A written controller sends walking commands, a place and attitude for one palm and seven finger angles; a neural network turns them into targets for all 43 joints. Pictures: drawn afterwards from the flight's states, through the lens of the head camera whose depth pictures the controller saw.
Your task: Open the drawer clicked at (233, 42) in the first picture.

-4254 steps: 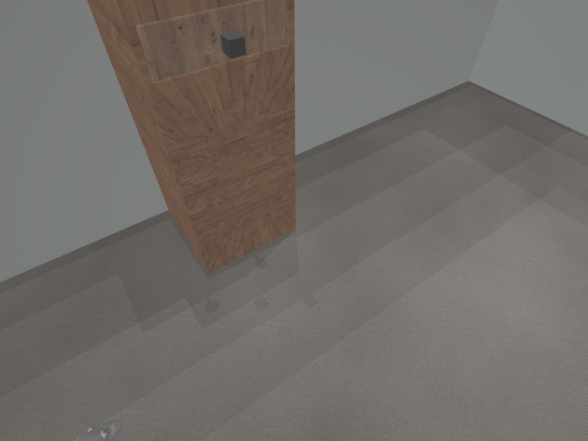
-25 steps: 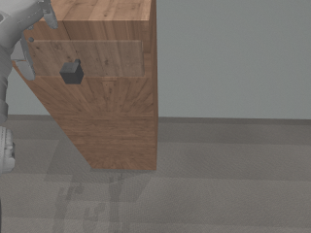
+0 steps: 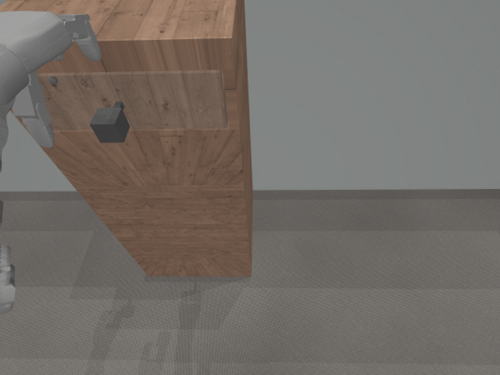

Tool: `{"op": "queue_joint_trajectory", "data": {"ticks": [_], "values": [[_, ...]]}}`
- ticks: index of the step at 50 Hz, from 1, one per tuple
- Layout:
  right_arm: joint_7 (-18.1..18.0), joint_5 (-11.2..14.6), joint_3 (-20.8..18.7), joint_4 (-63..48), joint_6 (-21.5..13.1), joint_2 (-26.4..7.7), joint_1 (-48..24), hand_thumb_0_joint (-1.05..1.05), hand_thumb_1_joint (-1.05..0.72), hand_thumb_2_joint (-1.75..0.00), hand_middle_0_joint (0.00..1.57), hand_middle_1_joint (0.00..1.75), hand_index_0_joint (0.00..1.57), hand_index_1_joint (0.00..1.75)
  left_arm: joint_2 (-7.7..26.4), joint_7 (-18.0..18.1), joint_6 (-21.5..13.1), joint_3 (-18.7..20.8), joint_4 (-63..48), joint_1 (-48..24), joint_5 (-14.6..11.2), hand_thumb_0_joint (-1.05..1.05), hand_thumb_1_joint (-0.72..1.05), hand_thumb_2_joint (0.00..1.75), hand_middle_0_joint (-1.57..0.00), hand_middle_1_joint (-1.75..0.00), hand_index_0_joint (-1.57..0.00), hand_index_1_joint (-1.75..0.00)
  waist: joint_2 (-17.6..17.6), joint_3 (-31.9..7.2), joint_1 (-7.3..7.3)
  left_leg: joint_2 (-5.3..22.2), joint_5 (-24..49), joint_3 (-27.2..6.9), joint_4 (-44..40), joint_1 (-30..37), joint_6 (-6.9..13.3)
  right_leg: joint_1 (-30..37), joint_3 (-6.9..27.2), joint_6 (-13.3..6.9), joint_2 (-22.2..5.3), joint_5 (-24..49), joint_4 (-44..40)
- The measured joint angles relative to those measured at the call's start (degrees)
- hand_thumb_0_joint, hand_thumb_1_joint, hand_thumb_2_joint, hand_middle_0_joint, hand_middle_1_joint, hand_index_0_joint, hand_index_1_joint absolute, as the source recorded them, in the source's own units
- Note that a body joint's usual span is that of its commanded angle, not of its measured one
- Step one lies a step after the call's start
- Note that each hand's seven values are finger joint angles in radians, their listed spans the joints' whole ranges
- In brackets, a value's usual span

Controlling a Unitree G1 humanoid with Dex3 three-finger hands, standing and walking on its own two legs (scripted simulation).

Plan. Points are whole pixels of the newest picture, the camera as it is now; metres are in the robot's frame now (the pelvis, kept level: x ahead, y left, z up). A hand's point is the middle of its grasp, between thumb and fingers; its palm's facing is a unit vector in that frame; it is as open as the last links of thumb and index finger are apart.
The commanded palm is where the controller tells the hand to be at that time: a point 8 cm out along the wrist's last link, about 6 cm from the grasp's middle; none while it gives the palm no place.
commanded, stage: draw the hand back to the body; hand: left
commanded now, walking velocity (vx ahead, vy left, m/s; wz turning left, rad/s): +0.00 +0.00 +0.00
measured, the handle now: (114, 118) +0.52 +0.25 +0.12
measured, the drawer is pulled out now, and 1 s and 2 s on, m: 0.00 0.00 0.00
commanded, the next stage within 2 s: step back with the hand held close in 1.40 s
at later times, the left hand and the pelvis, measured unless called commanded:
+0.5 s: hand (34, 156) +0.30 +0.22 +0.25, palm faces +0.18 -0.53 -0.83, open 13.7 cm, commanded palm +0.26 +0.28 +0.32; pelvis -0.02 +0.00 +0.00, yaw +3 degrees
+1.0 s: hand out of the picture +0.17 +0.20 +0.33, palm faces +0.53 -0.79 -0.31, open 10.5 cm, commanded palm +0.13 +0.25 +0.31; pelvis -0.02 -0.04 +0.01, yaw +0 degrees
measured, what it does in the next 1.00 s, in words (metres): stands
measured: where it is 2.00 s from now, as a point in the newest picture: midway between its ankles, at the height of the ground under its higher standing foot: outside the picture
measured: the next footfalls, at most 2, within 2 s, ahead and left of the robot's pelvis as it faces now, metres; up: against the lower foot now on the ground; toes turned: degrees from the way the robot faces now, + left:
none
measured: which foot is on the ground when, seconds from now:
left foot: down 0.00-1.00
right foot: down 0.00-1.00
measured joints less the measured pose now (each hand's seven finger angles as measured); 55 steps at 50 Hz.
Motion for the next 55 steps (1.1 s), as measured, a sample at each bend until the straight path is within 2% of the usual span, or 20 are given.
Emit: {"op": "queue_joint_trajectory", "data": {"ticks": [3,5,7,10,14,17,21,22,23,24,26,27,29,31,33,36,41,45,49,55], "values": [[1.1,-0.4,-0.1,-0.8,-0.8,-0.3,-2.0,0.01,-0.91,-0.89,0.2,0.3,0.2,0.3,-1.0,1.8,-0.3,3.2,-6.7,5.1,-3.0,0.0,-0.49,0.3,-0.32,-1.2,-0.32,-1.2,0.6,0.2,0.79,-0.1,-0.3,0.2,0.3,0.9,0.1,0.8,0.2,0.1,-0.1,-0.3,0.3],[1.9,-0.5,0.0,-1.4,-1.4,-0.5,-3.6,0.01,-0.91,-0.89,0.2,0.3,0.2,0.3,-1.3,3.8,1.4,4.6,-9.1,7.0,-3.7,0.0,-0.49,0.3,-0.32,-1.2,-0.32,-1.2,1.1,0.3,1.66,-0.1,-0.4,0.3,0.5,1.1,0.1,1.0,0.3,0.2,-0.1,-0.4,0.6],[2.7,-0.4,0.3,-2.1,-1.6,-0.7,-5.2,0.01,-0.91,-0.9,0.2,0.3,0.2,0.3,-1.2,5.8,4.2,5.4,-10.7,8.4,-3.4,0.0,-0.49,0.3,-0.32,-1.2,-0.32,-1.2,1.5,0.2,2.73,-0.2,-0.4,0.4,0.7,1.2,0.1,1.0,0.3,0.3,-0.2,-0.4,1.0],[3.5,0.2,0.8,-2.9,-1.5,-1.0,-7.3,0.01,-0.91,-0.9,0.2,0.3,0.2,0.3,-0.9,7.5,9.8,4.5,-12.4,10.3,-2.0,0.0,-0.49,0.3,-0.32,-1.2,-0.32,-1.2,2.1,0.0,4.48,-0.4,-0.2,0.1,0.9,1.3,0.2,1.1,0.1,0.3,-0.5,-0.5,1.5],[3.2,1.3,1.6,-3.6,-1.3,-0.9,-9.5,0.01,-0.91,-0.9,0.2,0.3,0.2,0.3,-1.5,5.6,15.6,0.7,-16.1,14.0,-1.3,0.0,-0.49,0.3,-0.31,-1.2,-0.31,-1.2,2.3,-0.2,6.29,-1.1,0.3,-1.1,0.8,2.1,0.2,2.2,-1.2,0.4,-1.1,-0.7,1.6],[2.3,1.3,2.4,-4.1,-2.1,-0.2,-11.0,0.01,-0.91,-0.9,0.2,0.3,0.2,0.3,-2.6,2.6,16.0,-1.9,-21.4,18.4,-2.7,0.0,-0.49,0.3,-0.31,-1.2,-0.31,-1.2,1.8,0.1,6.97,-1.5,0.7,-2.1,0.3,3.5,0.2,3.9,-2.1,0.3,-1.4,-0.7,1.2],[1.2,0.2,3.5,-4.6,-4.3,1.1,-12.7,0.01,-0.91,-0.9,0.2,0.3,0.2,0.3,-3.7,-0.1,11.7,-2.4,-30.5,24.7,-6.4,0.0,-0.49,0.3,-0.32,-1.2,-0.32,-1.2,1.2,1.5,7.16,-1.5,1.2,-2.8,-0.6,5.8,0.0,6.6,-2.9,0.1,-1.4,-0.3,0.0],[1.0,0.1,3.3,-5.3,-5.5,1.4,-12.5,0.01,-0.91,-0.9,0.2,0.3,0.2,0.3,-4.8,1.5,10.3,-1.2,-32.1,25.8,-14.0,-0.01,-0.49,0.3,-0.32,-1.2,-0.32,-1.2,1.4,2.3,7.32,-1.4,1.4,-3.0,-0.8,6.6,-0.1,7.7,-3.0,0.0,-1.3,0.0,-0.6],[0.7,-0.2,3.3,-5.7,-7.1,1.7,-12.3,0.01,-0.91,-0.9,0.2,0.3,0.2,0.3,-6.7,4.7,8.4,0.3,-33.0,26.6,-22.3,-0.01,-0.49,0.3,-0.32,-1.2,-0.32,-1.19,1.6,3.5,7.54,-1.4,1.5,-3.1,-1.2,7.8,-0.3,8.9,-3.1,-0.2,-1.2,0.3,-1.3],[0.6,-0.4,3.6,-5.8,-8.6,2.1,-12.3,0.01,-0.91,-0.9,0.2,0.3,0.2,0.3,-8.8,8.3,6.8,1.9,-34.2,27.5,-28.8,-0.01,-0.48,0.3,-0.32,-1.2,-0.33,-1.19,1.6,4.5,7.61,-1.3,1.7,-3.1,-1.7,8.8,-0.4,9.9,-3.1,-0.4,-1.1,0.6,-1.7],[0.3,-1.0,4.7,-5.1,-10.5,3.5,-12.6,0.01,-0.91,-0.9,0.2,0.3,0.2,0.3,-12.5,14.2,4.7,6.2,-37.2,29.3,-38.7,-0.01,-0.46,0.31,-0.32,-1.18,-0.33,-1.18,1.0,5.5,7.28,-1.0,2.3,-2.8,-2.9,10.3,-0.7,11.1,-2.7,-0.4,-0.9,1.1,-2.6],[0.2,-1.3,5.3,-4.5,-11.0,4.4,-12.6,0.01,-0.91,-0.9,0.2,0.3,0.2,0.3,-13.8,16.5,3.9,8.5,-38.2,29.7,-42.2,-0.01,-0.45,0.32,-0.32,-1.17,-0.33,-1.17,0.5,5.6,6.99,-0.8,2.5,-2.6,-3.4,10.9,-0.8,11.5,-2.5,-0.5,-0.6,1.4,-3.0],[0.0,-1.7,6.2,-3.1,-11.6,6.1,-12.0,0.01,-0.91,-0.89,0.2,0.3,0.2,0.3,-15.6,20.4,3.1,13.3,-39.2,29.9,-47.4,-0.01,-0.41,0.33,-0.32,-1.15,-0.32,-1.14,-0.6,5.4,6.37,-0.2,2.7,-2.2,-4.3,12.0,-1.2,12.5,-2.1,-0.9,-0.1,1.8,-3.9],[0.0,-1.8,6.6,-1.9,-12.0,7.0,-10.7,0.01,-0.91,-0.89,0.2,0.3,0.2,0.3,-16.8,23.3,3.2,17.8,-39.3,30.2,-50.7,-0.01,-0.36,0.35,-0.32,-1.12,-0.32,-1.11,-1.2,5.0,5.91,0.4,2.7,-1.9,-4.9,13.0,-1.6,13.4,-1.7,-1.3,0.6,2.2,-4.8],[0.1,-1.7,6.5,-1.2,-12.4,6.8,-9.1,0.01,-0.91,-0.89,0.2,0.3,0.2,0.3,-18.3,25.6,3.7,21.1,-39.9,31.8,-52.9,-0.01,-0.31,0.38,-0.31,-1.08,-0.31,-1.08,-1.0,4.8,5.68,0.9,2.6,-1.6,-5.2,13.9,-1.9,14.3,-1.3,-1.5,1.1,2.4,-5.5],[0.3,-1.6,5.6,-0.1,-13.2,5.3,-7.0,0.01,-0.91,-0.89,0.2,0.3,0.2,0.3,-21.0,27.5,4.8,22.6,-43.5,37.5,-54.9,-0.01,-0.22,0.42,-0.29,-1.02,-0.29,-1.02,-0.2,4.9,5.6,1.2,2.5,-1.1,-5.6,14.9,-2.0,15.1,-0.9,-1.7,1.3,2.5,-5.8],[-0.3,-2.3,3.6,2.0,-14.9,2.7,-5.9,0.01,-0.91,-0.89,0.2,0.3,0.2,0.3,-25.0,28.6,4.9,20.6,-54.6,50.4,-55.6,-0.01,-0.07,0.49,-0.27,-0.92,-0.27,-0.91,0.4,5.3,5.3,1.4,2.4,-0.6,-5.9,15.9,-2.1,15.5,-0.4,-1.9,1.5,2.1,-5.2],[-0.9,-2.8,2.0,3.0,-16.3,2.3,-6.3,0.01,-0.91,-0.9,0.2,0.3,0.2,0.3,-23.8,29.0,3.2,22.0,-62.2,57.9,-55.6,-0.01,0.06,0.54,-0.27,-0.83,-0.27,-0.83,0.2,4.5,5.09,1.8,2.0,-0.6,-5.4,16.2,-2.5,15.7,-0.3,-2.3,1.9,1.7,-4.7],[-1.2,-2.5,1.1,3.2,-17.3,2.4,-7.0,0.01,-0.91,-0.9,0.2,0.3,0.2,0.3,-21.7,29.5,1.3,25.6,-65.0,59.7,-56.0,0.0,0.2,0.6,-0.26,-0.74,-0.26,-0.74,0.6,3.6,5.77,2.3,1.8,-1.1,-4.9,16.5,-3.0,16.5,-0.8,-2.7,2.4,1.7,-4.9],[-1.0,-2.1,1.2,1.8,-18.0,3.2,-9.1,0.01,-0.91,-0.9,0.19,0.3,0.2,0.3,-23.0,29.4,1.3,27.2,-65.4,62.5,-57.3,0.0,0.41,0.69,-0.24,-0.61,-0.24,-0.6,1.6,3.9,6.54,2.4,2.5,-1.8,-4.8,16.2,-3.3,16.5,-1.5,-3.0,2.5,2.3,-4.9]]}}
